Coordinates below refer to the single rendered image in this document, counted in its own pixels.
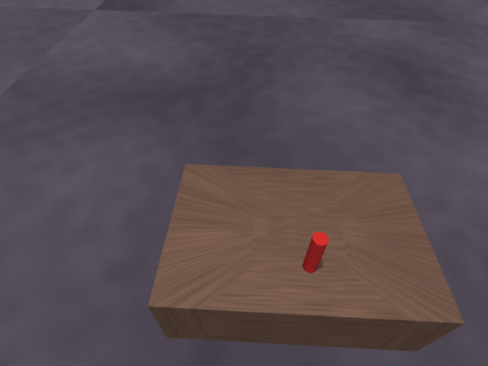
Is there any can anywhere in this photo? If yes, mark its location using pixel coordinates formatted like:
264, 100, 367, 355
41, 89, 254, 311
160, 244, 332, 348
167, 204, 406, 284
303, 232, 329, 273

